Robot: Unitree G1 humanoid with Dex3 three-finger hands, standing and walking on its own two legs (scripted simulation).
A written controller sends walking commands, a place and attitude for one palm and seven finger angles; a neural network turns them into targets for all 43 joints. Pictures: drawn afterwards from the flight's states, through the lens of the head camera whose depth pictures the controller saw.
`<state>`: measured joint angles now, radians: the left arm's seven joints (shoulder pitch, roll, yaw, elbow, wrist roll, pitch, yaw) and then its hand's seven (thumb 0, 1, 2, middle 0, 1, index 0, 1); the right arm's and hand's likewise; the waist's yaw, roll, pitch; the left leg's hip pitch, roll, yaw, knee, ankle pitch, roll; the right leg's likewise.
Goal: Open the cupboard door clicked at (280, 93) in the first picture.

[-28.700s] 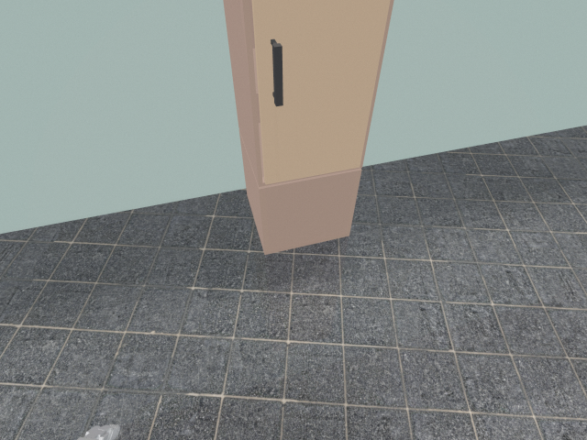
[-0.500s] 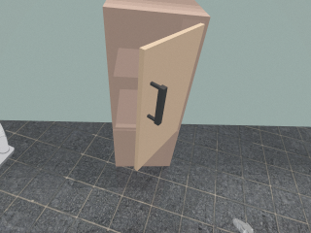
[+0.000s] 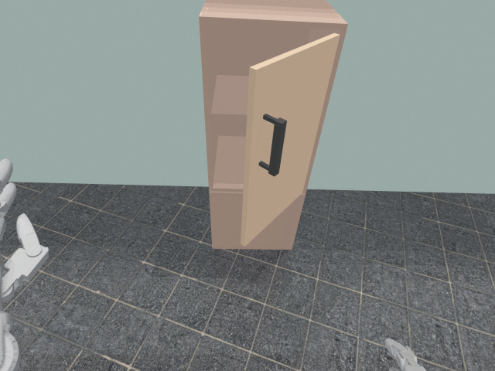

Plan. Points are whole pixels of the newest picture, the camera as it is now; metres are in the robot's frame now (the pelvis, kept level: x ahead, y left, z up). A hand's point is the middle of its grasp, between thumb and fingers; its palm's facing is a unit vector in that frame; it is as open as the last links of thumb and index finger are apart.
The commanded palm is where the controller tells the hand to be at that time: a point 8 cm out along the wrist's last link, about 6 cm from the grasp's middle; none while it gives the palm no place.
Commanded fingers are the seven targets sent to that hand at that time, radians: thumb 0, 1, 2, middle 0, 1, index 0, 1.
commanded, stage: stop stepping back and stand still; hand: left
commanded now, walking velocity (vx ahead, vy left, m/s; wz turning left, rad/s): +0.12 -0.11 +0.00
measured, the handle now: (270, 145) +0.62 -0.02 +0.05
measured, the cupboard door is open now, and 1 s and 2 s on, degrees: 49 49 49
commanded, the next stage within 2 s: let the arm hang, fingers relaxed in 0.22 s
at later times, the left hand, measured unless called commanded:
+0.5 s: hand (135, 363) +0.17 +0.20 -0.08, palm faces +0.11 -0.92 -0.38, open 7.4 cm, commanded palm none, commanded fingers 0.00 0.90 0.90 -0.20 -0.30 -0.20 -0.30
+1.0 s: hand out of the picture +0.05 +0.18 -0.16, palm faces +0.10 -0.96 -0.25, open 7.3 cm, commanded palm none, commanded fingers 0.00 0.90 0.90 -0.20 -0.30 -0.20 -0.30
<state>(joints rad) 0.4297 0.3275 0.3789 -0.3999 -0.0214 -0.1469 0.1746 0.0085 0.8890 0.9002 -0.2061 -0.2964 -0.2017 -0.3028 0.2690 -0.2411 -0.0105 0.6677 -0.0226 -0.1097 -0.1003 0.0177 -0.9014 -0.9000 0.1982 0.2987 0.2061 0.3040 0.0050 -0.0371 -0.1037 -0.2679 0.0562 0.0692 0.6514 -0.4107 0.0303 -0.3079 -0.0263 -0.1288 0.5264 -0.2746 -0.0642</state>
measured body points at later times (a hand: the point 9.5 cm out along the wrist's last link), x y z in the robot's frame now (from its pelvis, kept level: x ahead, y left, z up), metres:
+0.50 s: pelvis +0.02 -0.02 -0.01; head +0.05 -0.07 +0.43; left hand +0.16 +0.24 -0.06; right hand +0.17 -0.25 -0.16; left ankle +0.02 +0.12 -0.69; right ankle +0.04 -0.10 -0.74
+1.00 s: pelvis +0.06 -0.01 +0.01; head +0.07 -0.03 +0.46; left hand +0.04 +0.23 -0.14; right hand +0.08 -0.23 -0.16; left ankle +0.04 +0.09 -0.74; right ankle +0.04 -0.10 -0.74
